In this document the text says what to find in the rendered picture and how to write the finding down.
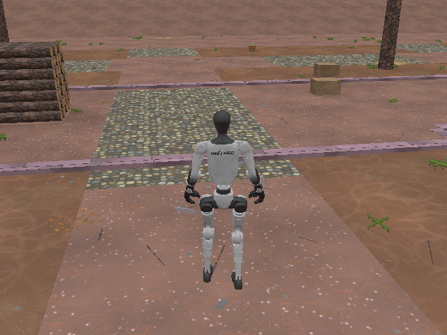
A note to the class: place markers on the left robot hand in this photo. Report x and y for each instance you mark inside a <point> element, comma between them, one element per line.
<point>193,194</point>

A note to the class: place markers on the humanoid robot head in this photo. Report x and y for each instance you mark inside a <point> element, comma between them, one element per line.
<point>222,122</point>

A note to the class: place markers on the robot right upper arm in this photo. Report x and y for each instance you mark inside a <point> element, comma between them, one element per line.
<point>245,148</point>

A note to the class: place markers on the right robot forearm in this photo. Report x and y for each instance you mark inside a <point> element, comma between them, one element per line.
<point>257,183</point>

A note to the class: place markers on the right robot hand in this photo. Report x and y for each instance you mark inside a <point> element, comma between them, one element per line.
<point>255,194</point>

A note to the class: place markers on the robot left upper arm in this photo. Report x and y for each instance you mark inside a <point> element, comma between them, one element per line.
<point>200,149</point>

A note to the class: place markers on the left robot forearm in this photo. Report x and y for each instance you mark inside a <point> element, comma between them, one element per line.
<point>190,183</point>

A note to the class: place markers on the robot left thigh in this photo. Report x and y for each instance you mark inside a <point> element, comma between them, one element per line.
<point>207,211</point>

